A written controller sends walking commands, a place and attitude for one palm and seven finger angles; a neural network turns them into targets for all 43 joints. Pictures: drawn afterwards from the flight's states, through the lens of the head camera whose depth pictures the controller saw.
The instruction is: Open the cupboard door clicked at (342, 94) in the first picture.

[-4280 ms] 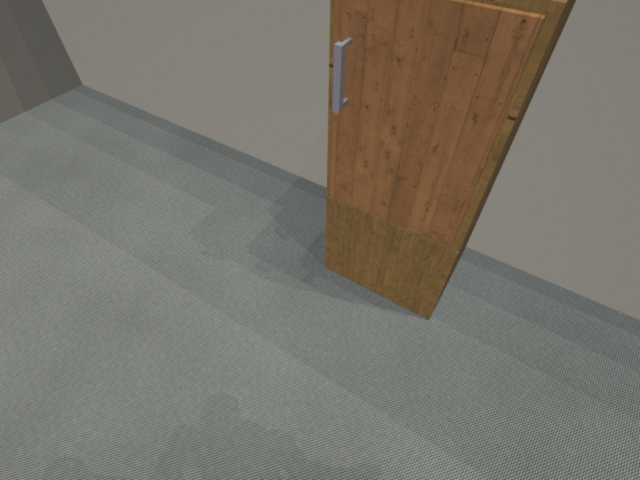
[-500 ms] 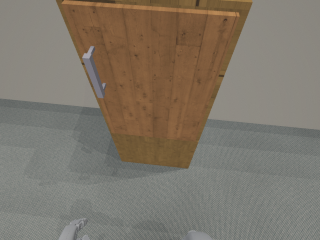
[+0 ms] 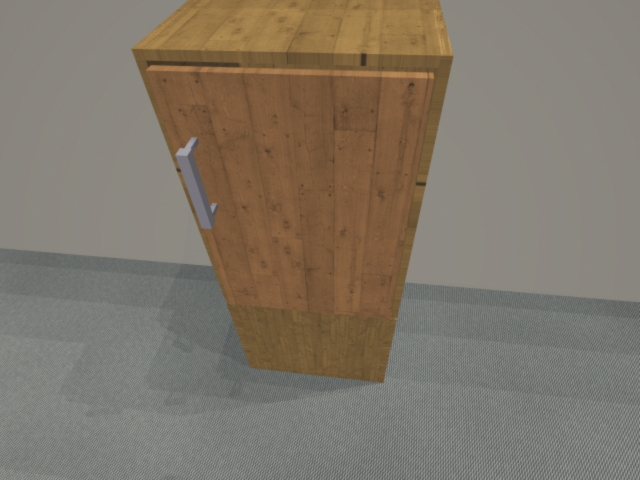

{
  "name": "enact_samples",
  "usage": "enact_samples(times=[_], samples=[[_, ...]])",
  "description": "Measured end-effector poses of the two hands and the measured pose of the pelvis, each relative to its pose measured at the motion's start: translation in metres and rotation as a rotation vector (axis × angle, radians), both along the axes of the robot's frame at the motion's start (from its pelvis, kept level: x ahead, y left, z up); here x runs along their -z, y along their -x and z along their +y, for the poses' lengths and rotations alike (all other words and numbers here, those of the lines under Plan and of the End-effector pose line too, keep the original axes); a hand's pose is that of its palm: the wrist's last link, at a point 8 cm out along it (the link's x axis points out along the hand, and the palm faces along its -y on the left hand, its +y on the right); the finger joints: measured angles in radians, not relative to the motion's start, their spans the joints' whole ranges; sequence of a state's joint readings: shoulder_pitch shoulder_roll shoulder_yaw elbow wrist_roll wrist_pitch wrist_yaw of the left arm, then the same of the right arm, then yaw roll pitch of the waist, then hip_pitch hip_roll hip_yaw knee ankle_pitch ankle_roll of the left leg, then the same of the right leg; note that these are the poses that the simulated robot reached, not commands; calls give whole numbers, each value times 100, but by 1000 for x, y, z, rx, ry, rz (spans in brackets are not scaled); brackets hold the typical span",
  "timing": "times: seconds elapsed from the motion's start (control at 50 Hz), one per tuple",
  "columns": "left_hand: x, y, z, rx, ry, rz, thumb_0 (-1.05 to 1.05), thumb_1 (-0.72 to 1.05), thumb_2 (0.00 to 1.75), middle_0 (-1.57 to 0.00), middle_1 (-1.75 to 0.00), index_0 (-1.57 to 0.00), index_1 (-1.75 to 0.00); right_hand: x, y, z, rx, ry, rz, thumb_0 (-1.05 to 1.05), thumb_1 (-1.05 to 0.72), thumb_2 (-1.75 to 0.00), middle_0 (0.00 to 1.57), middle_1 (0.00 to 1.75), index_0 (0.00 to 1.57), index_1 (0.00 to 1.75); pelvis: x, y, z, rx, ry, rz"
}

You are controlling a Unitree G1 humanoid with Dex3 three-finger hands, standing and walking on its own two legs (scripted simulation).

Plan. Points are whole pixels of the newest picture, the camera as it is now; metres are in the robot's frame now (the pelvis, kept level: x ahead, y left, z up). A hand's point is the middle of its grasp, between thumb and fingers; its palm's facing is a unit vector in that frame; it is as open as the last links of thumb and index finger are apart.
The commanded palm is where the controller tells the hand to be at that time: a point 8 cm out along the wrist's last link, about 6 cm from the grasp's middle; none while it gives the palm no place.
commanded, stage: look again from close up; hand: left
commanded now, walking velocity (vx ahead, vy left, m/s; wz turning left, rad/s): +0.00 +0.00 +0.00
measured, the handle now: (200, 184) +0.55 +0.25 +0.06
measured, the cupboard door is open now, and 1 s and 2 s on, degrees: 0 0 0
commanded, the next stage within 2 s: raise the hand with hooked fingers in 0.56 s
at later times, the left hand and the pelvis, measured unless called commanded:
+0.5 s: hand out of the picture +0.06 +0.20 -0.16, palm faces -0.02 -0.97 -0.25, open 7.3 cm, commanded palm none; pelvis +0.01 +0.00 +0.00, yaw +0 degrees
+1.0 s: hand (169, 445) +0.17 +0.20 -0.03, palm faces -0.05 -1.00 -0.05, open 8.1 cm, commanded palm +0.14 +0.27 -0.04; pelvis -0.02 -0.01 -0.07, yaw +3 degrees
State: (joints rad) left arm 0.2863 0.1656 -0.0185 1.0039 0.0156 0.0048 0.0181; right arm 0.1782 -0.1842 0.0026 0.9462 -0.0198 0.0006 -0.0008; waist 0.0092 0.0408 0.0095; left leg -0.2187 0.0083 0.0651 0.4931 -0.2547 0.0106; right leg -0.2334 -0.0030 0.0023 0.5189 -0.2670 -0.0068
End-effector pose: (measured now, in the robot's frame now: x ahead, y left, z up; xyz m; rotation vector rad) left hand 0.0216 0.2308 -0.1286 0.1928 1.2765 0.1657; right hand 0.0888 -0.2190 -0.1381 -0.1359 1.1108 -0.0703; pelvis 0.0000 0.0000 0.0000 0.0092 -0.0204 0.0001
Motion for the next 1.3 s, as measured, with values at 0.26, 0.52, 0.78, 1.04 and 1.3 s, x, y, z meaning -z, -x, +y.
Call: enact_samples(times=[0.26,0.52,0.78,1.04,1.3], samples=[[1,6,13,0,-12,63,0,91,90,-20,-30,-20,-30,3,81,-27,49,77,261,1,-91,-90,20,30,20,30,-4,-4,0,-6,0,5],[2,-32,20,35,-14,12,0,91,90,-20,-30,-20,-30,0,77,-24,57,85,270,1,-91,-90,19,30,20,30,-5,-11,3,-2,0,3],[-78,-112,32,-115,-19,-624,1,89,89,-20,-31,-21,-31,-21,-8,-15,24,93,-149,1,-91,-90,20,30,20,30,1,-13,7,-43,0,25],[-85,-123,32,210,218,-1223,0,66,80,-22,-46,-22,-46,-42,-132,-24,-160,140,-711,1,-90,-90,20,30,20,30,78,18,-7,-49,17,220],[-116,-151,49,235,185,-1199,1,36,67,-24,-65,-24,-65,1,-75,4,-112,77,-471,1,-90,-90,20,30,20,30,73,20,-5,-64,64,210]])
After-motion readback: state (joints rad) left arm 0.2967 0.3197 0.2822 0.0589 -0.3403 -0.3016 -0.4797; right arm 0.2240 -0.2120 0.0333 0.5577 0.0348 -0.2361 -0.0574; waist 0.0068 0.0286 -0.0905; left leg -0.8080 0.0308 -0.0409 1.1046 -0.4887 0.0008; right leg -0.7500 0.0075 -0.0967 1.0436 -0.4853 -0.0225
